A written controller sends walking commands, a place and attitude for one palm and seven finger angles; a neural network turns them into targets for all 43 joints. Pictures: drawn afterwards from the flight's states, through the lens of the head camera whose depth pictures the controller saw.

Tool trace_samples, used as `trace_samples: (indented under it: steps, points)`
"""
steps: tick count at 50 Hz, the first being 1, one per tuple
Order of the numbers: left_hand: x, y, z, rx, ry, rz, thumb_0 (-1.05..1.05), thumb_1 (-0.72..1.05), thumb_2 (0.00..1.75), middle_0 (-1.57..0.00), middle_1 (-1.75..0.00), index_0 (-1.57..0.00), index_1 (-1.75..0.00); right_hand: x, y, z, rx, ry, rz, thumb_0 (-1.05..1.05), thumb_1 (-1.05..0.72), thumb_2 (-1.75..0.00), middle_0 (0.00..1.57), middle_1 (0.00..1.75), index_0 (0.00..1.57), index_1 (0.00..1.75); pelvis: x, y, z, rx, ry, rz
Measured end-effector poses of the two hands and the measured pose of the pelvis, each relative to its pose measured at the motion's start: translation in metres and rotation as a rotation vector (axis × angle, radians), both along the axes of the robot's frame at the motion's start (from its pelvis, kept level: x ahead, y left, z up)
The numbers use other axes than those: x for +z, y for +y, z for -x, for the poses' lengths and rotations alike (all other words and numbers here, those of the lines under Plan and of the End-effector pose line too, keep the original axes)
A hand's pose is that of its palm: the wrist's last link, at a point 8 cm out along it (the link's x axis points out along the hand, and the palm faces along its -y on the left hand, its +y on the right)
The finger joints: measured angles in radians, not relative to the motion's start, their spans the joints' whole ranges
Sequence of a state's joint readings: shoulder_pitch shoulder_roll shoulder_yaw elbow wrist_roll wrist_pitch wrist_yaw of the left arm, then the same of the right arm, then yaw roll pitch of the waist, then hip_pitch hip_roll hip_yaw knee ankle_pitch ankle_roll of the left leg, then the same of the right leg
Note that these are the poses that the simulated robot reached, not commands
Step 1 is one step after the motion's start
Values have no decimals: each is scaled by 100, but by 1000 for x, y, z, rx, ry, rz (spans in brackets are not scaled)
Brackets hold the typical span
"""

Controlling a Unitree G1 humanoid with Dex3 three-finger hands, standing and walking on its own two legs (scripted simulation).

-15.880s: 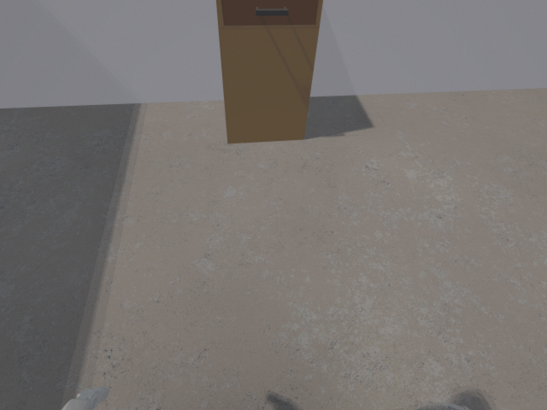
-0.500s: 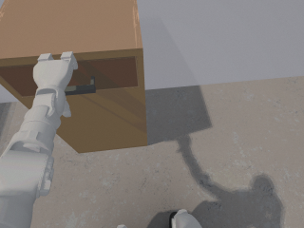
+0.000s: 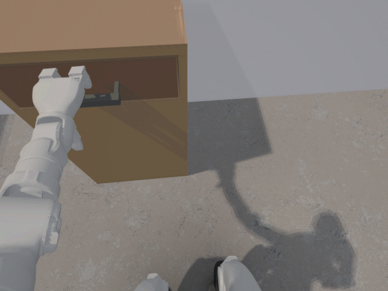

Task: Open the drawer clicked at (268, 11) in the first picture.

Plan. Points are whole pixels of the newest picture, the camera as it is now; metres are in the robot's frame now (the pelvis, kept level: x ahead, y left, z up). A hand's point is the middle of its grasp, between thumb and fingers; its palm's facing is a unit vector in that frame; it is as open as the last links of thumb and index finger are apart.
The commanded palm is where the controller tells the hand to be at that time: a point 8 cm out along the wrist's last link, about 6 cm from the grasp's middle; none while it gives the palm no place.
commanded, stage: lower the fingers behind the handle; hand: left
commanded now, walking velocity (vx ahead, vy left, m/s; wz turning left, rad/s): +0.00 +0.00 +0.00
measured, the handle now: (90, 94) +0.55 +0.22 +0.00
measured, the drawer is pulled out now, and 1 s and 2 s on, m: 0.00 0.00 0.00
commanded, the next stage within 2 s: lift the fingers back up to retry in 1.08 s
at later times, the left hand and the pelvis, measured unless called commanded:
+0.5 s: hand (73, 114) +0.49 +0.24 +0.01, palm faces -0.01 +0.03 -1.00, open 13.8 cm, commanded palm +0.47 +0.23 +0.04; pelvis -0.01 +0.01 -0.01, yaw +0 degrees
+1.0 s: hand (75, 115) +0.49 +0.24 +0.01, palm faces -0.05 +0.05 -1.00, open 13.8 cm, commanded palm +0.47 +0.22 +0.03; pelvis -0.03 +0.00 -0.03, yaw +0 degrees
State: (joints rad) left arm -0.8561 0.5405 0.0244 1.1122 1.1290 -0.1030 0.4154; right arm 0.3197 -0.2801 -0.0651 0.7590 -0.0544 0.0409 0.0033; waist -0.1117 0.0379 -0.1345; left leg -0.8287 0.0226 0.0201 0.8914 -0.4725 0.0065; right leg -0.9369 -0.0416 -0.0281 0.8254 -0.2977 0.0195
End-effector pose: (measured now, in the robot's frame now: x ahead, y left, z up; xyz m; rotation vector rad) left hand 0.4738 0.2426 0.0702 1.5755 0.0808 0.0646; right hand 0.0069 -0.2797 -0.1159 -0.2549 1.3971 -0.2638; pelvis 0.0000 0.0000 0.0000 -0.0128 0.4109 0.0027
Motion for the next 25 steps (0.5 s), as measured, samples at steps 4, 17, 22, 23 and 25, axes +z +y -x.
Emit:
trace_samples:
  steps: [4,17,22,23,25]
  points:
    - [-2,-1,-3,31,34,-10,0,-49,30,-31,-121,-32,-120,0,6,2,-15,3,-15,0,-91,-89,20,30,21,30,1,2,-1,-2,-3,4]
    - [-1,1,-2,-25,60,2,0,-49,30,-27,-123,-32,-120,-3,17,11,-19,9,-20,0,-91,-89,20,30,21,30,-3,7,-1,-8,-3,5]
    - [-6,1,4,-32,20,-1,0,-49,30,-23,-123,-32,-120,-10,17,10,-9,10,-24,0,-91,-89,20,30,21,30,-9,8,2,-4,8,7]
    - [-7,0,5,-32,14,-5,0,-49,30,-23,-123,-32,-120,-11,17,10,-6,9,-25,0,-91,-89,20,30,21,30,-10,8,3,-3,10,7]
    - [-9,-1,5,-29,4,-19,0,-49,30,-22,-123,-32,-120,-13,17,9,-1,6,-28,0,-91,-89,20,30,21,30,-12,8,5,1,13,7]
